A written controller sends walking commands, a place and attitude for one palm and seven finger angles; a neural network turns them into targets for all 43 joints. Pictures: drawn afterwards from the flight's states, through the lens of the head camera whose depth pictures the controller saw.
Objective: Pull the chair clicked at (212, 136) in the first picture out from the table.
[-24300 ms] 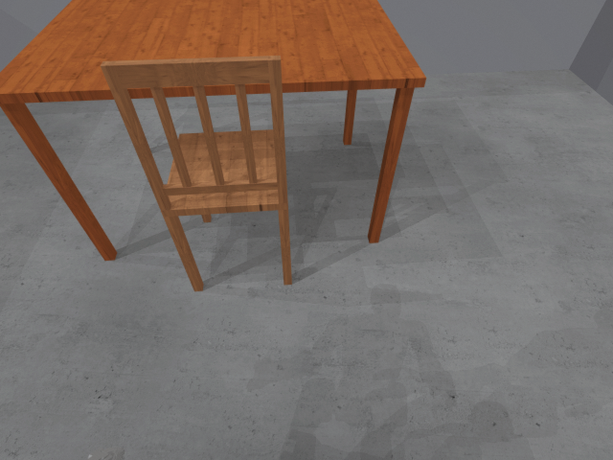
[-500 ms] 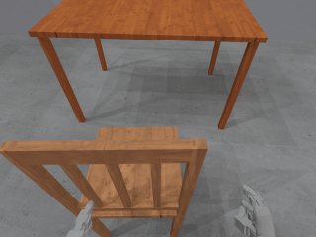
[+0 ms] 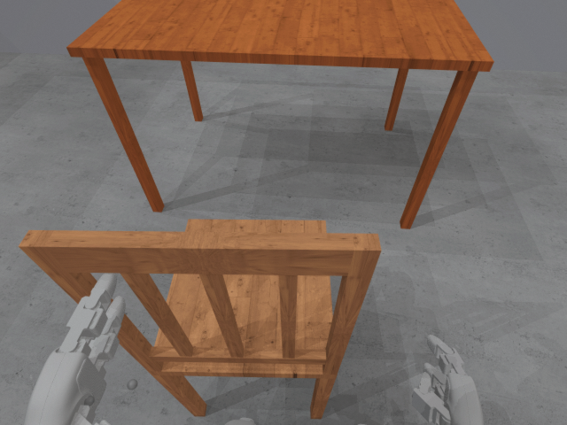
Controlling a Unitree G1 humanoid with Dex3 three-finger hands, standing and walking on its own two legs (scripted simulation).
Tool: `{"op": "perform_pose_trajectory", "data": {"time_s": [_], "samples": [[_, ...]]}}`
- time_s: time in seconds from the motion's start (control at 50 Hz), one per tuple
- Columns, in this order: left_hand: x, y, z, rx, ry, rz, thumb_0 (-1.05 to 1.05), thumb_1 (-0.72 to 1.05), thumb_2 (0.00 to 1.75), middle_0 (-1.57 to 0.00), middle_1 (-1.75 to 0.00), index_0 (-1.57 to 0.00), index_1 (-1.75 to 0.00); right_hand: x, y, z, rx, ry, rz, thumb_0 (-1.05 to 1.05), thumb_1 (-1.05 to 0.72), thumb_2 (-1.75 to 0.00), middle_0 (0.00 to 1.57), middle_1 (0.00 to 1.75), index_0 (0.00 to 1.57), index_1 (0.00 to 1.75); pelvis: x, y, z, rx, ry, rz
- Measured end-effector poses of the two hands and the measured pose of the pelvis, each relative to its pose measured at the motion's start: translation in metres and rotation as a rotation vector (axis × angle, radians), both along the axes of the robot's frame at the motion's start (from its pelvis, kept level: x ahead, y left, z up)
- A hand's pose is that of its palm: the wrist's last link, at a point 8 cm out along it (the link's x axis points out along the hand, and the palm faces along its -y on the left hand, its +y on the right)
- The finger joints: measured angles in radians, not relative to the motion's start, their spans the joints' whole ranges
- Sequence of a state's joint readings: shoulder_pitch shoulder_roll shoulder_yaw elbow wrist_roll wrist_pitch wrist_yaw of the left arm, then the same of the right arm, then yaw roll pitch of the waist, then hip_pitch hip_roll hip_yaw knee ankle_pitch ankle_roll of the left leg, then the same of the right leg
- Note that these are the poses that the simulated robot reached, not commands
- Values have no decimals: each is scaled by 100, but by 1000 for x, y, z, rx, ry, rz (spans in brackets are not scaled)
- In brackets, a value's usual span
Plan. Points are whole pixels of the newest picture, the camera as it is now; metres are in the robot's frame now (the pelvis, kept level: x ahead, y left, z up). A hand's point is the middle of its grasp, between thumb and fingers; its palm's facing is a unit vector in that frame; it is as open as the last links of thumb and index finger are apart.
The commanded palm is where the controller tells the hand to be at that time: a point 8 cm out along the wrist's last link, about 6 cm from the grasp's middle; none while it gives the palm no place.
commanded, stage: draw the hand back to the body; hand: left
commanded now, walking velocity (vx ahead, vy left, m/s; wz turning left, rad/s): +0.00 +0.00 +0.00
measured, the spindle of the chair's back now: (226, 319) +0.28 +0.12 -0.02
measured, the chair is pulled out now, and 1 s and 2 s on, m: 0.59 0.58 0.58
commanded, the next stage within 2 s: step back with the hand held close in 1.08 s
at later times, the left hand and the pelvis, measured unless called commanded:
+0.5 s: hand (70, 357) +0.17 +0.23 +0.12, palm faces +0.26 -0.84 -0.48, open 10.7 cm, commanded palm +0.15 +0.28 +0.21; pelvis +0.03 -0.01 +0.06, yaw +0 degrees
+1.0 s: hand (48, 264) +0.22 +0.23 +0.22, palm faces +0.43 -0.79 -0.44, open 7.4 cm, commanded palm +0.17 +0.28 +0.24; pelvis +0.03 -0.02 +0.07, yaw -1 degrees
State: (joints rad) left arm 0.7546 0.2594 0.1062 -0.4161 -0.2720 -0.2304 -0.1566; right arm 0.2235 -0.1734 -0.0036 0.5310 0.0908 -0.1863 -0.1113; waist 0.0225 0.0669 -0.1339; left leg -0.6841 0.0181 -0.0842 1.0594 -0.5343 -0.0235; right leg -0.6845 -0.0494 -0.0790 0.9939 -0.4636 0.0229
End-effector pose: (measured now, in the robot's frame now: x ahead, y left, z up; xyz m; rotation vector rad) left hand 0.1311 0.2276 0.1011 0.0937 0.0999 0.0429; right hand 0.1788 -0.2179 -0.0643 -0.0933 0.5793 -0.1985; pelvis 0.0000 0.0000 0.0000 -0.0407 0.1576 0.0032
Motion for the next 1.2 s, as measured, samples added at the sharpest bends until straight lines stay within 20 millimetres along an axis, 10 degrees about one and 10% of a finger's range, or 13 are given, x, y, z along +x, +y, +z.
{"op": "perform_pose_trajectory", "data": {"time_s": [0.48,0.78,0.94,1.2], "samples": [[4,40,49,367,256,299,0,20,56,-11,-16,-38,-28,33,6,48,-53,-4,146,1,-90,-90,21,30,20,30,26,-7,57,27,-201,3],[37,58,165,466,-282,513,1,73,82,-18,-27,-28,-32,51,-8,48,-22,1,177,1,-90,-90,21,30,20,30,29,-21,64,41,-232,6],[49,41,135,411,-174,395,1,86,88,-20,-30,-22,-31,28,-34,48,-28,53,73,1,-90,-90,21,30,20,30,27,-24,65,36,-222,-20],[39,53,145,441,-215,426,2,89,90,-21,-30,-22,-31,1,-35,38,-43,125,38,1,-91,-90,20,30,20,30,21,-17,66,33,-231,-25]]}}
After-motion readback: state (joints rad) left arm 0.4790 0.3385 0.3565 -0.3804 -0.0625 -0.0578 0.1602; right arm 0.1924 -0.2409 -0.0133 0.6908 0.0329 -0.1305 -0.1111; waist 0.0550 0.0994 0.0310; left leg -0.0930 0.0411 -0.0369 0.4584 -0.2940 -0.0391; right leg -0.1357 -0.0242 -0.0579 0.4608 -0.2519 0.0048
